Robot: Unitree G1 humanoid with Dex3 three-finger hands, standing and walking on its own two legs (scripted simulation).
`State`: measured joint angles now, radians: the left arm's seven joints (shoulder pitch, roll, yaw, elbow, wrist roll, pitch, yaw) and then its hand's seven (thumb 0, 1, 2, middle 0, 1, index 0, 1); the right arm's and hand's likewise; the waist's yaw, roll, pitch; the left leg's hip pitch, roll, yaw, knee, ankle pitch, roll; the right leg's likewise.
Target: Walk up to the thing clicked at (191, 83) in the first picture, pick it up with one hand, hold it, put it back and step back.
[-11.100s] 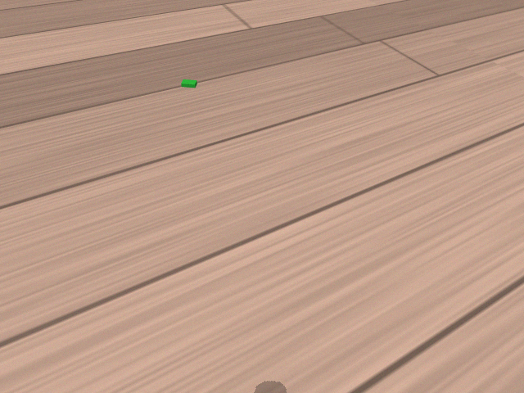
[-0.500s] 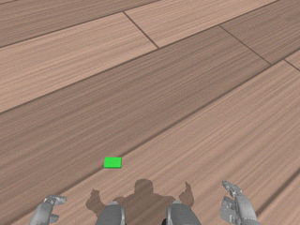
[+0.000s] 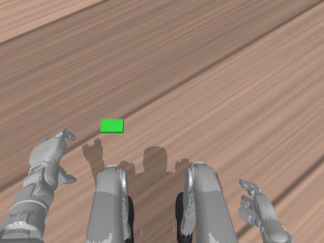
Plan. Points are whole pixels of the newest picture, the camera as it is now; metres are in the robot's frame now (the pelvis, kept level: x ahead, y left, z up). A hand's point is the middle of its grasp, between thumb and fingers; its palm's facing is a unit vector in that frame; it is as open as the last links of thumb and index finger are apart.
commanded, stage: rise first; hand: left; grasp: from above
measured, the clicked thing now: (112, 126) +0.52 +0.19 -0.49
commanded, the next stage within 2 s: none
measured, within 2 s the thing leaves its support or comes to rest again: neither
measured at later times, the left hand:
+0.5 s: hand (82, 141) +0.40 +0.26 -0.29, palm faces -0.50 -0.06 -0.87, open 12.7 cm
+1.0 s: hand (90, 134) +0.44 +0.25 -0.34, palm faces -0.48 +0.00 -0.88, open 12.2 cm
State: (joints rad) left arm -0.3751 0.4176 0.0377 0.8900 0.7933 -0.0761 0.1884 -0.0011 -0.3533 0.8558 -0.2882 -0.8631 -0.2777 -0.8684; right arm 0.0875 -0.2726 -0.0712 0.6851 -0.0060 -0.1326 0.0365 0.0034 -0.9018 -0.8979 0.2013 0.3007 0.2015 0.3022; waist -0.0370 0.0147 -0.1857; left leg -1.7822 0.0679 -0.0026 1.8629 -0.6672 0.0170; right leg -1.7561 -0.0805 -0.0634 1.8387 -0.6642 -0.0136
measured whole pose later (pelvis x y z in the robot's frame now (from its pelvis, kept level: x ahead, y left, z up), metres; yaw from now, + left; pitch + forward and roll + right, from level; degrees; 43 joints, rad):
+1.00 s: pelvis -0.02 +0.00 -0.16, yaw -4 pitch +35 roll -6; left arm -0.93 0.68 0.08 1.43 1.30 -0.26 0.42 0.00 -0.21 0.74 -0.36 -0.74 -0.37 -0.72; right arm 0.12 -0.26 -0.01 0.77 -0.16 -0.07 0.12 0.00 -0.91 -0.90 0.20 0.30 0.20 0.30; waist -0.21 -0.02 -0.04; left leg -2.31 0.08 -0.07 2.38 -0.69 0.04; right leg -2.25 -0.07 -0.09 2.31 -0.67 -0.02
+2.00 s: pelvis -0.02 +0.01 -0.19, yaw -7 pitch +33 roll -9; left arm -1.00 0.77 0.09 1.52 1.31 -0.23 0.43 0.00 -0.35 0.86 -0.25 -0.86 -0.25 -0.85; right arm 0.15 -0.28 0.08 0.74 -0.19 -0.09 0.16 0.00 -0.91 -0.90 0.20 0.30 0.20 0.30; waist -0.28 -0.03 0.01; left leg -2.37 0.08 -0.12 2.48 -0.71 0.05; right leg -2.29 -0.06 -0.12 2.38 -0.67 -0.01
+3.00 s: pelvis -0.02 +0.01 -0.19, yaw -7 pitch +33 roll -9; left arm -1.03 0.79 0.07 1.53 1.32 -0.23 0.40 0.00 -0.32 0.84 -0.30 -0.81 -0.28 -0.81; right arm 0.18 -0.28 0.10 0.72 -0.18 -0.10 0.16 0.00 -0.90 -0.90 0.20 0.30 0.20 0.30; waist -0.30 -0.03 0.00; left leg -2.37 0.07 -0.12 2.47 -0.70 0.05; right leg -2.28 -0.06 -0.12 2.36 -0.66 0.00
